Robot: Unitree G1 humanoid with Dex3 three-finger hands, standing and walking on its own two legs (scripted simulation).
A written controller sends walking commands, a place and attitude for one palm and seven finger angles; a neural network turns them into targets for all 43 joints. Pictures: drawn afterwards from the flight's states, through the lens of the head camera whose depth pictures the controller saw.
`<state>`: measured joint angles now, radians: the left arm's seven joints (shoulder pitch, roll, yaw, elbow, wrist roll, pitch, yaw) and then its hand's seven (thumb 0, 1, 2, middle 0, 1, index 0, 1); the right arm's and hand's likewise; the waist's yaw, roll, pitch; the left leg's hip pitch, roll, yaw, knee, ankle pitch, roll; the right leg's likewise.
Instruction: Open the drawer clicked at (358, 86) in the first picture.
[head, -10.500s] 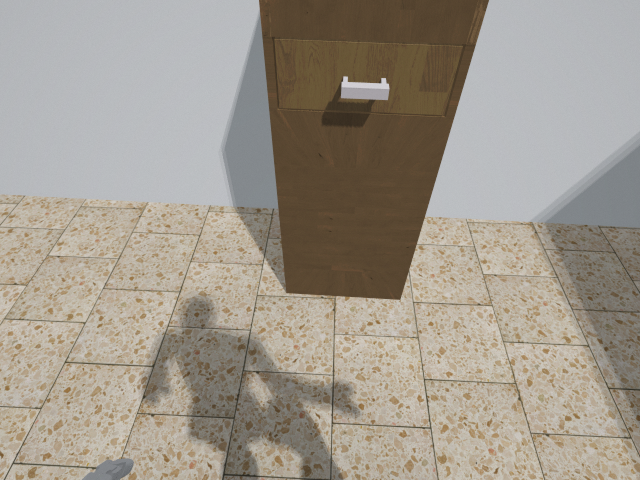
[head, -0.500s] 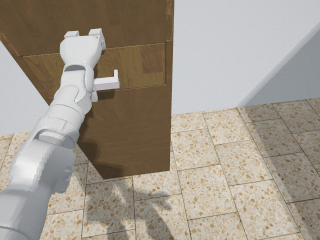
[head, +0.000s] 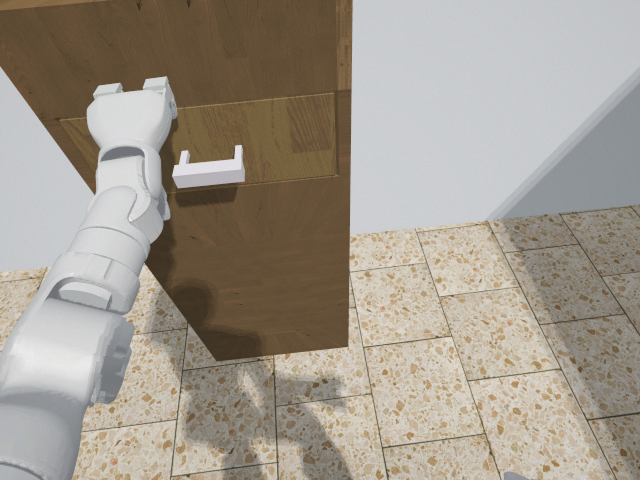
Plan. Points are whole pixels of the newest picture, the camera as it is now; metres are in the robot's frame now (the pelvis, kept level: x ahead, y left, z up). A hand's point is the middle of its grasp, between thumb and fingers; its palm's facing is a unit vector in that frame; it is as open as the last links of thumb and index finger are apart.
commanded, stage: move the hooked fingers above the handle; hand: left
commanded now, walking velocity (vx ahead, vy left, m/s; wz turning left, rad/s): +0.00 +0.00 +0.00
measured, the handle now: (210, 163) +0.54 +0.18 +0.09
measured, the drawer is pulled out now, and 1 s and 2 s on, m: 0.00 0.00 0.00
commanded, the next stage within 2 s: lower the fingers behind the handle in 1.72 s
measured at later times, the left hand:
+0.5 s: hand (198, 143) +0.50 +0.17 +0.16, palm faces +0.14 +0.01 -0.99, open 13.7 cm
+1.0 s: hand (215, 131) +0.51 +0.14 +0.17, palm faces +0.18 +0.03 -0.98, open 13.8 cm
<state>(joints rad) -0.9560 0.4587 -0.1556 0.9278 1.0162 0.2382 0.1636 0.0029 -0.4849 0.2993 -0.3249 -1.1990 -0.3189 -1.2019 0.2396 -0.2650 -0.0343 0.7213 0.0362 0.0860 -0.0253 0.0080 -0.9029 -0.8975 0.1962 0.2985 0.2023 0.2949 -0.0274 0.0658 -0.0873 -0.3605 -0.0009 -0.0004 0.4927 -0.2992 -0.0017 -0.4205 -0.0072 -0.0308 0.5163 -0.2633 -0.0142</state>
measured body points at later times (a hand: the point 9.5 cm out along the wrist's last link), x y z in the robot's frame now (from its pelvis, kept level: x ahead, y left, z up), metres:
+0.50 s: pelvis +0.00 +0.01 +0.00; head +0.04 -0.03 +0.45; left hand +0.49 +0.17 +0.21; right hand +0.06 -0.23 -0.15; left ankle -0.04 +0.12 -0.74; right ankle -0.01 -0.11 -0.74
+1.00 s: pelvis -0.01 +0.01 +0.00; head +0.04 -0.02 +0.44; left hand +0.49 +0.14 +0.22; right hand +0.07 -0.25 -0.14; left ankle -0.04 +0.12 -0.74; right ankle -0.01 -0.11 -0.74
